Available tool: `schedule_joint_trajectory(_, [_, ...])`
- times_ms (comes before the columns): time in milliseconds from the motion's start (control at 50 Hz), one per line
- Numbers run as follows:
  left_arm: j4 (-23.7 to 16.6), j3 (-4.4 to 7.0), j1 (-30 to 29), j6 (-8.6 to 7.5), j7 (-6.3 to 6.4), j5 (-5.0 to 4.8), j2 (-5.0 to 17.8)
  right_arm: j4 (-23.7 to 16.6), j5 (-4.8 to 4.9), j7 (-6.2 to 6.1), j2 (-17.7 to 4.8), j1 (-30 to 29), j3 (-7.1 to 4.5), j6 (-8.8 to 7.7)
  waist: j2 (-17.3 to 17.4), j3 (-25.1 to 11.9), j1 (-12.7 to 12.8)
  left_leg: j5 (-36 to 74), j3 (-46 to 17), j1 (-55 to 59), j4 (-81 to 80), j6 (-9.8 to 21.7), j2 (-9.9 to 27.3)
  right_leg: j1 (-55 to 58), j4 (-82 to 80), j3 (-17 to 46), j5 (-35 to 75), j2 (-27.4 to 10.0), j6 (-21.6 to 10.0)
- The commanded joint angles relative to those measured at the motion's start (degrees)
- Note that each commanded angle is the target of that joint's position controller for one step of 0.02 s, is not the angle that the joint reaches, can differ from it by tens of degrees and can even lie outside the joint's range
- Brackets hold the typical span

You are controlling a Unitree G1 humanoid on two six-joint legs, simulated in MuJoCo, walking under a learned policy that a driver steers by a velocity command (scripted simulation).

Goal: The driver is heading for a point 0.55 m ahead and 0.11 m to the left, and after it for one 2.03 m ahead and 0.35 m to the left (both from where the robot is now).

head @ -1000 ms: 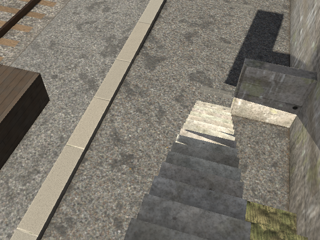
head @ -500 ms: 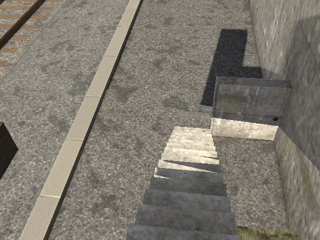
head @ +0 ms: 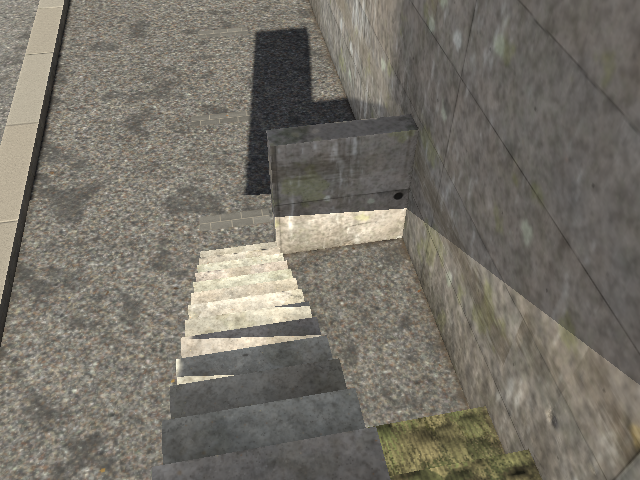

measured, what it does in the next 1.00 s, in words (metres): goes down, turning left: right foot 0.19 m lower, then left foot 0.19 m lower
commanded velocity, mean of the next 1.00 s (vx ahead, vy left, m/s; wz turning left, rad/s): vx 0.45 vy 0.00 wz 0.35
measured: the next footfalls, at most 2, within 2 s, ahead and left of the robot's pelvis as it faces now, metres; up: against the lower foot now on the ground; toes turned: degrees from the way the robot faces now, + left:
right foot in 0.36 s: +0.28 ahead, -0.22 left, -0.19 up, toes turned +4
left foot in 0.88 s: +0.50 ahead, +0.14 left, -0.38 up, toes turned +31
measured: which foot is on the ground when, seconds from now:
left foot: down 0.00-0.36, up 0.38-0.86, down 0.88-1.00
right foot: up 0.00-0.34, down 0.36-0.88, up 0.90-1.00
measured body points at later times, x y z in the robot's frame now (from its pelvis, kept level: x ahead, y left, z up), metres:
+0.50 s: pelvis +0.24 -0.09 -0.20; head +0.23 -0.11 +0.25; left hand +0.17 +0.14 -0.34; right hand +0.30 -0.34 -0.35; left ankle +0.23 +0.07 -0.71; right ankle +0.24 -0.22 -0.91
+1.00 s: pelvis +0.48 +0.05 -0.37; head +0.50 +0.10 +0.07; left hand +0.37 +0.31 -0.53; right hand +0.66 -0.18 -0.49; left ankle +0.46 +0.13 -1.11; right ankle +0.47 -0.12 -0.89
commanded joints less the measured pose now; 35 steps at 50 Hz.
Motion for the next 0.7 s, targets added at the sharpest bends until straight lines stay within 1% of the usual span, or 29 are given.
schedule_joint_trajectory(20, [-3.3,2.22,5.5,1.06,-0.81,-0.69,5.5,1.6,-3.35,0.17,-7.2,6.5,0.70,2.07,10.1,7.8,3.6,41.5,-24.6,-0.6,-2.6,16.9,22.3,-20.8,-15.7,9.3,12.1,-11.4,3.1])
schedule_joint_trajectory(40, [-3.2,3.95,2.9,1.91,-0.48,-2.32,10.2,-3.4,-5.27,-1.79,-9.2,-4.3,0.62,1.20,2.3,14.7,6.7,31.5,-23.5,-24.3,-10.9,16.1,23.5,-3.5,-38.3,10.1,22.3,-13.2,6.1])
schedule_joint_trajectory(60, [-0.6,3.86,4.0,1.84,-0.28,-1.25,7.4,-1.6,-4.43,-2.08,-12.6,0.7,-0.89,0.63,-1.3,10.5,5.1,32.7,-25.2,-25.3,-12.9,17.0,21.7,8.4,-40.0,6.4,29.9,-13.0,8.0])
schedule_joint_trajectory(80, [3.0,3.96,8.6,1.55,0.32,-0.81,4.9,1.1,-3.97,-1.84,-13.4,5.7,-1.69,1.00,1.1,6.0,4.6,37.9,-25.5,-20.9,-11.0,18.0,20.4,13.2,-34.2,5.0,36.9,-12.9,8.6])
schedule_joint_trajectory(120, [0.5,3.65,4.5,0.13,0.15,0.42,5.1,-1.4,-1.45,-2.88,-8.8,1.6,-1.32,2.33,2.5,6.0,4.1,31.4,-22.7,-11.1,-5.3,15.4,16.2,6.1,-42.0,4.5,35.8,-14.6,5.6])
schedule_joint_trajectory(140, [-2.3,4.30,-6.1,-0.54,0.20,-0.04,8.2,-0.5,-1.92,-3.73,-4.0,7.5,-0.51,1.57,3.4,8.2,-2.0,16.4,-23.3,3.2,2.7,13.5,12.7,-10.9,-50.5,9.2,39.9,-15.8,3.7])
schedule_joint_trajectory(160, [-3.5,4.17,-9.6,-0.48,0.28,0.66,6.8,-0.4,-3.00,-4.93,-4.4,10.1,-0.79,1.25,4.1,7.0,-3.9,20.1,-24.3,12.4,6.3,15.1,12.6,-16.6,-57.6,8.7,41.2,-14.9,2.9])
schedule_joint_trajectory(200, [-5.9,4.18,-14.9,-2.00,-1.69,-0.21,6.7,1.8,-4.15,-6.07,-4.4,15.5,-1.17,0.92,7.7,7.5,-7.6,16.5,-27.3,17.9,10.2,15.2,11.3,-21.1,-64.8,8.5,41.2,-15.3,2.2])
schedule_joint_trajectory(220, [-6.2,4.74,-14.5,-1.93,-3.25,0.25,7.6,-0.3,-4.66,-8.25,-1.1,12.9,0.02,1.36,6.0,8.6,-6.1,10.9,-25.0,12.1,11.9,13.1,11.2,-14.9,-76.6,11.7,54.1,-19.0,1.0])
schedule_joint_trajectory(240, [-6.9,4.93,-17.7,-2.05,-4.78,0.13,7.6,-3.6,-4.00,-9.50,0.4,6.9,1.47,1.44,-1.2,9.3,-6.0,3.6,-16.4,-5.1,13.2,11.0,6.4,4.2,-91.5,5.0,67.5,-16.3,2.0])
schedule_joint_trajectory(280, [-3.3,5.57,-11.9,-1.29,-7.12,1.71,5.1,-3.5,-3.36,-9.50,-4.9,10.8,0.87,4.08,1.2,4.1,-9.1,14.6,-12.1,-8.8,16.3,11.9,5.6,22.3,-90.9,2.1,64.5,-11.7,4.0])
schedule_joint_trajectory(300, [-2.2,-3.11,-6.8,-3.09,-7.51,21.28,-9.5,0.6,-19.70,-5.93,1.9,21.7,3.60,0.92,12.0,4.1,-7.0,-8.1,-6.1,-17.3,20.9,4.6,-2.6,38.3,-87.1,-1.0,63.2,-13.8,6.8])
schedule_joint_trajectory(320, [4.0,0.43,10.2,-4.61,-7.48,18.57,-2.8,-2.8,-18.26,-4.63,-2.7,13.1,2.18,0.18,1.9,7.3,3.0,-14.6,-6.6,-22.9,32.0,2.7,-3.2,48.1,-94.1,-2.8,66.8,-13.7,6.2])
schedule_joint_trajectory(340, [10.7,2.97,28.1,-5.95,-7.36,14.25,6.0,-7.5,-16.10,-1.81,-10.7,3.5,0.23,0.49,-6.7,4.5,13.1,-18.5,-4.6,-28.2,47.8,0.9,-7.5,60.6,-96.8,-8.7,72.0,-14.2,6.0])
schedule_joint_trajectory(360, [12.9,4.81,37.1,-6.62,-9.72,13.56,12.1,-5.2,-12.71,1.33,-8.4,6.5,-0.53,1.01,-13.7,-4.4,17.6,-25.3,-13.6,-38.2,72.6,2.0,-13.0,73.8,-88.4,2.1,72.2,-23.0,1.6])
schedule_joint_trajectory(380, [11.8,5.03,33.9,-7.16,-11.27,12.79,20.5,-7.0,-9.09,2.17,-1.9,15.4,-0.59,-0.34,-18.3,-12.5,7.6,-27.2,-10.8,-43.4,88.1,4.4,-12.3,75.0,-68.8,5.4,109.8,-29.8,-4.0])
schedule_joint_trajectory(400, [8.1,4.77,25.1,-7.17,-10.98,11.96,21.3,-8.9,-8.75,2.06,1.4,18.3,0.34,-1.15,-11.2,-15.3,2.8,-22.2,-7.7,-54.2,88.7,3.0,-7.2,73.2,-69.9,14.3,106.9,-37.6,-14.7])
schedule_joint_trajectory(420, [6.9,4.55,18.3,-7.36,-9.24,11.55,18.8,-13.0,-8.49,1.54,1.2,10.1,1.63,-1.52,-11.2,-6.2,5.6,-18.6,-7.4,-67.7,92.3,2.7,-0.8,65.9,-79.4,26.7,67.4,-44.7,-19.4])
schedule_joint_trajectory(440, [6.8,2.00,16.0,-7.16,-7.54,11.50,9.5,-13.3,-8.58,-0.25,0.1,2.2,2.06,-1.94,-4.4,1.4,6.4,-8.3,-9.6,-70.2,89.5,3.6,5.5,50.8,-87.2,30.8,41.7,-44.4,-18.7])
schedule_joint_trajectory(460, [5.7,-0.40,12.6,-7.45,-6.27,12.35,2.1,-13.9,-8.99,-1.65,1.0,-0.5,2.92,-2.09,1.2,7.0,2.9,2.0,-9.9,-67.2,81.5,4.4,8.9,39.1,-92.2,26.3,34.0,-41.2,-15.9])
schedule_joint_trajectory(480, [6.0,-3.37,13.7,-7.83,-3.46,12.15,-7.5,-11.7,-11.55,-2.41,3.5,3.5,4.13,-0.73,0.1,11.8,0.4,18.0,-14.0,-62.9,59.1,5.4,14.5,29.0,-94.2,23.0,33.8,-39.6,-13.3])
schedule_joint_trajectory(500, [6.8,-3.87,14.8,-9.03,-1.13,10.92,-9.8,-9.8,-12.07,-1.68,3.1,3.6,4.12,0.05,-2.8,16.1,1.2,25.9,-10.8,-56.7,40.8,5.7,13.5,19.7,-97.5,15.3,31.8,-35.3,-12.6])
schedule_joint_trajectory(520, [8.9,-3.89,16.2,-9.60,-0.23,12.77,-7.7,-10.7,-10.84,-1.00,1.9,-0.5,3.23,2.33,-5.8,16.8,2.4,28.2,-4.3,-51.6,40.1,5.8,11.2,14.1,-99.0,9.5,26.3,-32.8,-11.1])
schedule_joint_trajectory(540, [10.3,-3.18,14.0,-10.04,0.14,15.37,-4.6,-11.8,-11.27,1.10,4.1,0.5,4.18,3.51,-8.1,15.6,-0.8,34.7,-5.2,-49.0,45.4,5.8,11.3,9.9,-96.3,7.4,28.3,-30.7,-9.2])
schedule_joint_trajectory(560, [8.8,-3.39,11.0,-11.28,1.18,15.49,-5.3,-12.5,-12.34,2.42,4.1,1.8,4.57,2.89,-4.9,12.9,-1.5,44.6,-8.1,-49.5,33.9,5.9,11.0,13.5,-95.4,3.1,36.4,-29.6,-8.5])
schedule_joint_trajectory(600, [7.2,-3.45,7.9,-12.85,1.42,15.82,-2.1,-14.3,-12.01,2.68,-0.1,-7.0,3.53,1.51,1.1,9.4,-0.6,61.5,-2.9,-30.2,16.1,5.7,9.9,6.4,-92.3,-8.0,33.7,-25.9,-4.2])
schedule_joint_trajectory(620, [7.7,-3.32,7.5,-12.79,0.19,16.63,0.1,-14.6,-12.28,2.19,0.1,-8.8,3.50,1.91,-1.4,8.2,-1.1,63.0,-0.7,-18.4,19.7,5.1,8.0,-0.3,-94.1,-10.0,27.4,-25.3,-3.1])
schedule_joint_trajectory(660, [7.7,-3.31,5.9,-12.46,-0.57,14.66,2.2,-15.9,-12.12,1.80,-4.0,-10.6,2.51,2.87,-4.0,11.7,-3.1,58.7,-2.8,-23.0,18.2,4.9,7.4,7.6,-91.9,-8.2,28.6,-27.2,-2.5])
schedule_joint_trajectory(700, [9.8,-3.33,14.7,-12.35,0.34,13.61,1.3,-17.2,-12.87,1.20,-4.3,-16.2,2.29,2.98,-1.9,12.1,2.5,54.5,-1.9,-33.0,10.0,5.1,8.3,27.1,-85.8,-6.1,28.1,-28.8,-2.0])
